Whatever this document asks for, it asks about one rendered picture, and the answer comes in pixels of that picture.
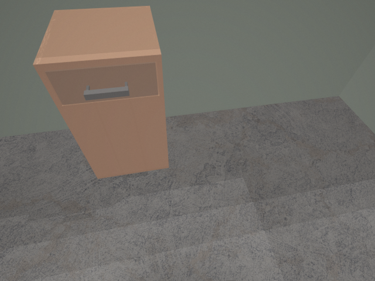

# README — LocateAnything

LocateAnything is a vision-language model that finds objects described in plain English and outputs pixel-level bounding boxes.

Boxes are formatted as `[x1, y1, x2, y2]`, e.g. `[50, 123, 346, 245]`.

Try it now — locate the cabinet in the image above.
[33, 6, 169, 179]

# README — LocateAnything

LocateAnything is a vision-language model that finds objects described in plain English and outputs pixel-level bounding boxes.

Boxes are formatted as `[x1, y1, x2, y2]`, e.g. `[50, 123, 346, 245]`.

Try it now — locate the drawer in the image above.
[45, 61, 158, 105]

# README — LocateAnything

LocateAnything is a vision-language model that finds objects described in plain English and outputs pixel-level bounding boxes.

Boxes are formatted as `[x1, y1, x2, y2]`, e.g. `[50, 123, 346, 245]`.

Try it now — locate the handle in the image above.
[84, 82, 129, 101]

